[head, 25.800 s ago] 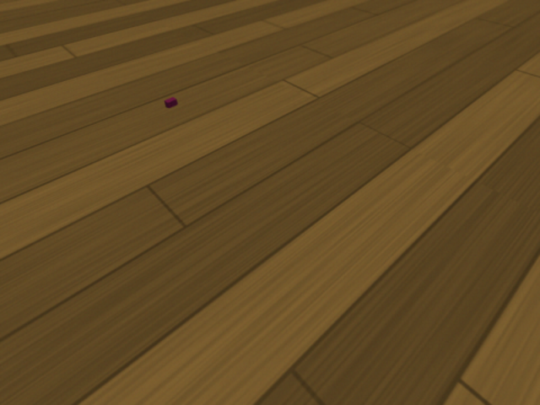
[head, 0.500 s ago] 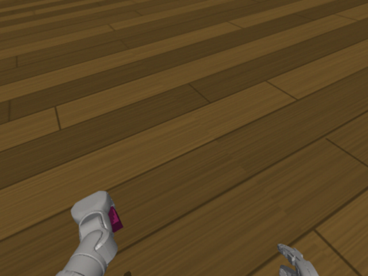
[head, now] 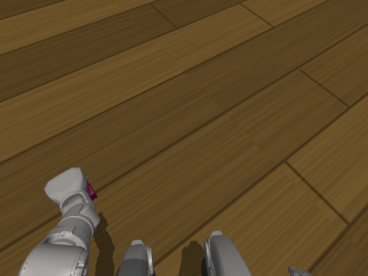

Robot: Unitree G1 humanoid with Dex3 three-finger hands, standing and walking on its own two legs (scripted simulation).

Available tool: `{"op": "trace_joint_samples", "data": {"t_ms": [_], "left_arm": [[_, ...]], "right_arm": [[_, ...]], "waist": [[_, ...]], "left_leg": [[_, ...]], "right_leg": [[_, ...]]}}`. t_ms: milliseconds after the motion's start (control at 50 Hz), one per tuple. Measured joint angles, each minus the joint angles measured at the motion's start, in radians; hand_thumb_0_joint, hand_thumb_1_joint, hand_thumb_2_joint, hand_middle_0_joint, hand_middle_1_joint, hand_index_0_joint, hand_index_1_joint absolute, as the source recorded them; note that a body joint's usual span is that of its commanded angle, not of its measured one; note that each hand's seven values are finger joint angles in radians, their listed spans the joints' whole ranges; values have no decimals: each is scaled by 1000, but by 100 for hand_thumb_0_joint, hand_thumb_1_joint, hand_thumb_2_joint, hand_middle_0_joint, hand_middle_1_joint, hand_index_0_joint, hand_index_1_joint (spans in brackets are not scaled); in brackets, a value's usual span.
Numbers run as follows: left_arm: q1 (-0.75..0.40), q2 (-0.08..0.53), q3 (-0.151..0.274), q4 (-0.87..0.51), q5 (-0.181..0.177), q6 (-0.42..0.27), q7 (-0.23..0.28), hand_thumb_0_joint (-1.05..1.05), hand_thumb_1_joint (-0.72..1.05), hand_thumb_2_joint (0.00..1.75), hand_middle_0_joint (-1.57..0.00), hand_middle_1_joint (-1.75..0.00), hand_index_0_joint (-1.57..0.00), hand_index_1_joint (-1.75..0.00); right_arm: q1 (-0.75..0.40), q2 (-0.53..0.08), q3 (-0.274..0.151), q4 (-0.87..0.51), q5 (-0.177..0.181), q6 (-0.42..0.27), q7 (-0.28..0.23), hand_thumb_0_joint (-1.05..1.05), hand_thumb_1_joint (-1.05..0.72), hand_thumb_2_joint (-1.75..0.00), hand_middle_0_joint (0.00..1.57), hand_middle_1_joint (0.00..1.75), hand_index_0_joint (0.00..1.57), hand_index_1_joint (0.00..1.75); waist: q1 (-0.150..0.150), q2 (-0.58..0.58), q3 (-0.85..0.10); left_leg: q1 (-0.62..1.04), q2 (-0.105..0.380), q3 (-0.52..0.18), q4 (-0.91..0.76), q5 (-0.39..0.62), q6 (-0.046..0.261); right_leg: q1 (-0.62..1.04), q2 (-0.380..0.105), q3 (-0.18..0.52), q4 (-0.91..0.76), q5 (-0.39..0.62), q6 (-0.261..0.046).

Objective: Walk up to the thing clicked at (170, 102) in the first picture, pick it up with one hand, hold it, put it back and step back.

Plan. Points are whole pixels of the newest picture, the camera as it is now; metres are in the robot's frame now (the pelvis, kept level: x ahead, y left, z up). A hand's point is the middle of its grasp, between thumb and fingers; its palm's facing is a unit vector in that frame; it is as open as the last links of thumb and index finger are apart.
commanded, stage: crouch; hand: left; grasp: from above
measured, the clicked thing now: (78, 196) +0.36 +0.26 -0.16
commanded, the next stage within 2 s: lower in 1.22 s
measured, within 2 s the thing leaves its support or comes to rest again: neither
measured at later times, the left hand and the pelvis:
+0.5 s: hand (93, 212) +0.36 +0.28 -0.33, palm faces -0.36 -0.20 -0.91, open 7.5 cm; pelvis -0.04 +0.00 -0.18, yaw -1 degrees
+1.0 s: hand (98, 217) +0.36 +0.29 -0.42, palm faces -0.37 -0.22 -0.90, open 7.5 cm; pelvis -0.05 +0.00 -0.25, yaw -2 degrees
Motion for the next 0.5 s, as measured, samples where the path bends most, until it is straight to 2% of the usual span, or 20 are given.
{"op": "trace_joint_samples", "data": {"t_ms": [60,160,320,400,500], "left_arm": [[-36,26,29,22,-19,-9,11,0,38,12,-97,-14,-98,-14],[-67,62,59,30,-19,-48,-10,0,38,14,-97,-15,-97,-14],[-81,116,85,46,40,-151,-48,0,39,10,-96,-15,-97,-14],[-92,135,95,55,68,-188,-35,0,40,9,-95,-16,-96,-15],[-118,152,115,77,82,-204,-6,0,40,12,-95,-17,-95,-16]], "right_arm": [[-7,10,2,15,-10,-7,2,1,-87,-88,20,30,20,30],[-26,34,6,28,-23,-22,5,1,-87,-88,20,30,20,30],[-62,53,21,25,-43,-41,16,1,-87,-88,20,30,20,30],[-85,46,26,29,-50,-50,20,1,-87,-88,21,30,20,30],[-111,29,29,34,-62,-58,30,1,-87,-88,20,30,20,30]], "waist": [[-13,14,-16],[-21,32,-27],[-24,34,-32],[-27,27,-28],[-29,18,-18]], "left_leg": [[-133,1,-7,110,-28,2],[-311,1,-19,259,-58,5],[-531,-6,-40,464,-97,6],[-616,-13,-49,549,-112,4],[-696,-17,-58,632,-125,3]], "right_leg": [[-131,1,-1,106,-25,-1],[-305,2,-4,249,-53,0],[-517,-3,-13,449,-93,0],[-598,-8,-15,533,-111,0],[-675,-9,-18,613,-124,1]]}}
